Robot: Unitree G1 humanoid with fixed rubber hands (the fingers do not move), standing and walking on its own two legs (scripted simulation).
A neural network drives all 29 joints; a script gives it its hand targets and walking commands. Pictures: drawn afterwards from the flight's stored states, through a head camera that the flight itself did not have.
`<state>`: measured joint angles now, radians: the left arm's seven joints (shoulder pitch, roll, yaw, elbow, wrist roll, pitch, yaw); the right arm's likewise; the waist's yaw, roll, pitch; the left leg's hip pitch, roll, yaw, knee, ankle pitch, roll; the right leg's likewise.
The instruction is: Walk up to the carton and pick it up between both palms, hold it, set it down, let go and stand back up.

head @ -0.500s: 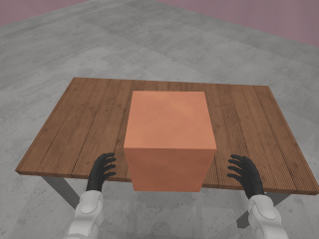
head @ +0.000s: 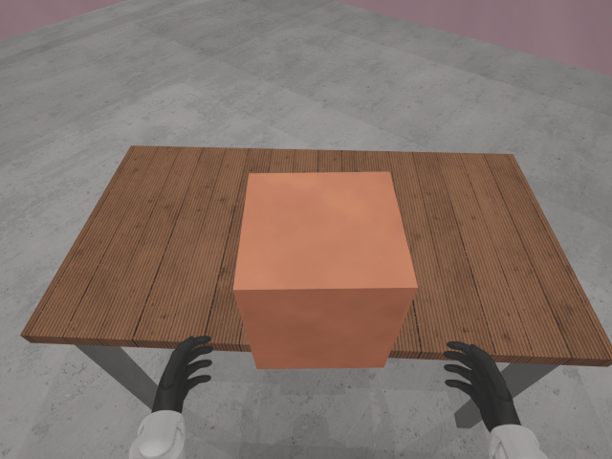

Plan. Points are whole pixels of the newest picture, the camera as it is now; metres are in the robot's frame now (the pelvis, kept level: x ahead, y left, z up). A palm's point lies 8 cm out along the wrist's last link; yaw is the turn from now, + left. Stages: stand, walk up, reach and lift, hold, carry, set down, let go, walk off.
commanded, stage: set down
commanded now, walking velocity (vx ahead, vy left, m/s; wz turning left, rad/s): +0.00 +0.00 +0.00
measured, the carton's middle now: (319, 275) +0.39 -0.01 -0.01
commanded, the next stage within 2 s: let go in 0.76 s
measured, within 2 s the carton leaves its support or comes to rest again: neither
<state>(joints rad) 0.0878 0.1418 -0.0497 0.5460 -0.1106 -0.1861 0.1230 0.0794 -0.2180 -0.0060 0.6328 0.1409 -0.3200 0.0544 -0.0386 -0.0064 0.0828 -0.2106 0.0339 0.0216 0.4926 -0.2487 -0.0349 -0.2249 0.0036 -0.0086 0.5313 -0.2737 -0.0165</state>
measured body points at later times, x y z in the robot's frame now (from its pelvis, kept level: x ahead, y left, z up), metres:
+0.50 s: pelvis +0.00 +0.02 +0.00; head +0.00 +0.02 +0.45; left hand +0.20 +0.21 -0.06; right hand +0.20 -0.22 -0.06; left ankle +0.01 +0.14 -0.74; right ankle +0.01 -0.11 -0.74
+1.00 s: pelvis -0.03 +0.02 +0.00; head -0.03 +0.02 +0.45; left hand +0.17 +0.21 -0.06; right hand +0.16 -0.21 -0.07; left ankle +0.01 +0.14 -0.74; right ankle +0.01 -0.11 -0.74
